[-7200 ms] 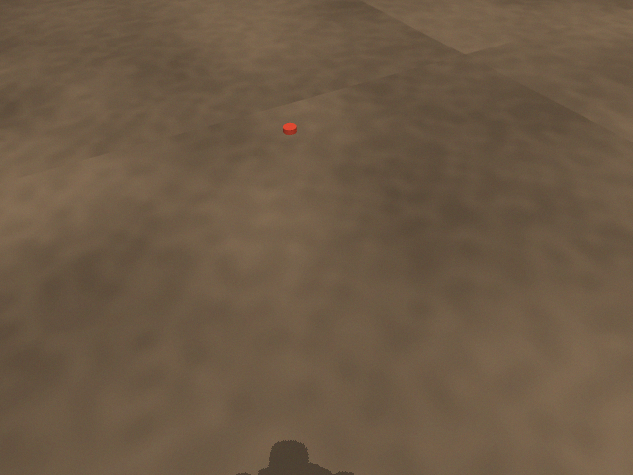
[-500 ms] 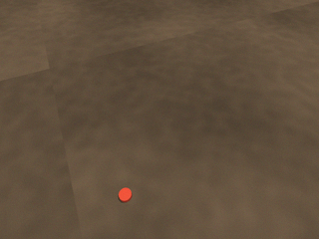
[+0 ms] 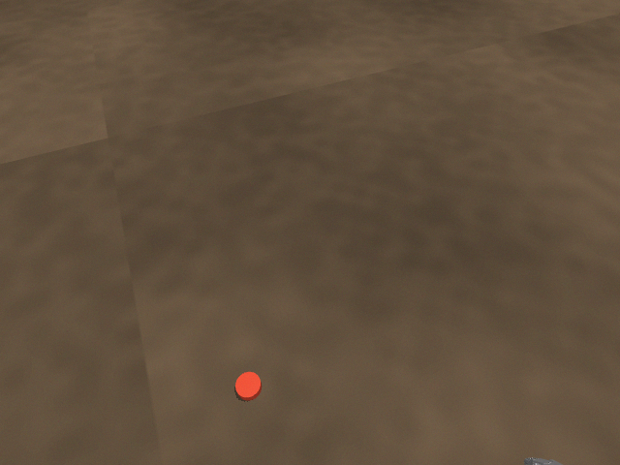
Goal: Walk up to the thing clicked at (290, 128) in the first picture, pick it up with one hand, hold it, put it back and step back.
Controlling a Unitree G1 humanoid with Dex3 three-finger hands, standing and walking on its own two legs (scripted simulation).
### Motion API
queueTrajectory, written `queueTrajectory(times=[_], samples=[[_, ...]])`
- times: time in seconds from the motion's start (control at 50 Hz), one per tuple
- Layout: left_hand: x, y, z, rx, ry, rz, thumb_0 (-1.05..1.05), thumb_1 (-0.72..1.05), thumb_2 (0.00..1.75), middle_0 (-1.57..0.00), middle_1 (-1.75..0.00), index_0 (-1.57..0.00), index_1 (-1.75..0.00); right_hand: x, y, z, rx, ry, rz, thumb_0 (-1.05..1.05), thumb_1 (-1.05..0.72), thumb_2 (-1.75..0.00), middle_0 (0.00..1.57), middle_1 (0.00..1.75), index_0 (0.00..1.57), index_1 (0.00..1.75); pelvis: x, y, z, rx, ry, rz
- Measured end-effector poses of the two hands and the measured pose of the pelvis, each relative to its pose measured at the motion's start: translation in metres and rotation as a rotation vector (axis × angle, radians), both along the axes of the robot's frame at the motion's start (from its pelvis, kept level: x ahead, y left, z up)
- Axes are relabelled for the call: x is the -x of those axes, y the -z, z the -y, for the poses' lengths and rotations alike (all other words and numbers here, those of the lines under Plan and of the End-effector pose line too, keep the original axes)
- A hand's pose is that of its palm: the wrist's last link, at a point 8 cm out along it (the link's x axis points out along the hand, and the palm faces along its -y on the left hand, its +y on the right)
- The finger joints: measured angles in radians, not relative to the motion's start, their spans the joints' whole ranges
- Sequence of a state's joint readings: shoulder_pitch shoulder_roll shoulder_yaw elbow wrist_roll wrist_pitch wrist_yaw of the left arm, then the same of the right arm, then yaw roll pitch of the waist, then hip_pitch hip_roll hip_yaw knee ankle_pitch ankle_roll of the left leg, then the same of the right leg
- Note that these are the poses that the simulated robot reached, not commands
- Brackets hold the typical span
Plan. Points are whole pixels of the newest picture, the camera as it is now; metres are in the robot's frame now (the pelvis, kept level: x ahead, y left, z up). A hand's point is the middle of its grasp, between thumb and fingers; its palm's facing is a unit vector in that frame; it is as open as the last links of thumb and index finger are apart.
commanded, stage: walk up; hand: left
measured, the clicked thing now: (248, 386) +0.48 +0.23 -0.76
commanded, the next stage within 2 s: stand in 0.24 s
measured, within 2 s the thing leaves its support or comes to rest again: neither
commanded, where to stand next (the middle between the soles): +0.09 +0.00 m, yaw -2 degrees
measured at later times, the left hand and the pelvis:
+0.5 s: hand out of the picture +0.08 +0.25 -0.15, palm faces -0.01 -0.94 -0.33, open 7.4 cm; pelvis +0.01 +0.00 +0.01, yaw +0 degrees
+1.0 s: hand out of the picture +0.10 +0.25 -0.15, palm faces -0.01 -0.94 -0.34, open 7.4 cm; pelvis +0.02 -0.01 +0.01, yaw -1 degrees
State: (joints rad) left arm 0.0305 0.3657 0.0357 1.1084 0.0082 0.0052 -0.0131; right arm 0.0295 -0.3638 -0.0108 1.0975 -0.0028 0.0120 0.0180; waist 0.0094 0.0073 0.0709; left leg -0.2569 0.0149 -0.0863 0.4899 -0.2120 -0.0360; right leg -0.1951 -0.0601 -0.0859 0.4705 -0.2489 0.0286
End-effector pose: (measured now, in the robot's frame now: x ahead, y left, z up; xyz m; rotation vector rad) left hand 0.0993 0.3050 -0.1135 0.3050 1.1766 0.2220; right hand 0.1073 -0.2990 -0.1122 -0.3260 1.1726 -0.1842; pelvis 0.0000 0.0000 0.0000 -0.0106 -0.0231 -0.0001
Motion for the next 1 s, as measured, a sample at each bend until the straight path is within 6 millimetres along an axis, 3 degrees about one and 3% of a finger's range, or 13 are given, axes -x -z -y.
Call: queueTrajectory(times=[0.14,0.3,0.56,1.0], samples=[[-0.003,0.000,0.000,0.008,0.007,0.003,0.01,0.90,0.90,-0.20,-0.30,-0.20,-0.30,0.012,0.000,-0.001,0.004,0.006,-0.030,0.01,-0.90,-0.90,0.20,0.30,0.21,0.30,0.000,-0.001,-0.002,0.000,-0.004,-0.002],[0.008,0.001,0.001,0.009,0.005,-0.030,0.01,0.90,0.90,-0.20,-0.29,-0.20,-0.30,0.021,0.001,-0.004,0.002,-0.001,-0.060,0.01,-0.90,-0.90,0.20,0.30,0.21,0.30,-0.002,-0.003,-0.001,-0.001,-0.004,-0.001],[0.024,-0.001,0.011,0.015,-0.007,-0.083,0.01,0.90,0.90,-0.20,-0.30,-0.20,-0.30,0.010,0.001,-0.001,-0.012,-0.002,-0.041,0.01,-0.90,-0.90,0.20,0.30,0.21,0.30,-0.014,-0.007,0.004,-0.006,0.004,0.004],[0.001,-0.006,0.014,0.004,0.010,-0.045,0.01,0.90,0.90,-0.20,-0.30,-0.20,-0.30,0.008,-0.002,0.008,0.001,0.016,-0.039,0.01,-0.90,-0.90,0.20,0.30,0.21,0.30,-0.022,-0.009,0.009,-0.006,0.015,0.011]])
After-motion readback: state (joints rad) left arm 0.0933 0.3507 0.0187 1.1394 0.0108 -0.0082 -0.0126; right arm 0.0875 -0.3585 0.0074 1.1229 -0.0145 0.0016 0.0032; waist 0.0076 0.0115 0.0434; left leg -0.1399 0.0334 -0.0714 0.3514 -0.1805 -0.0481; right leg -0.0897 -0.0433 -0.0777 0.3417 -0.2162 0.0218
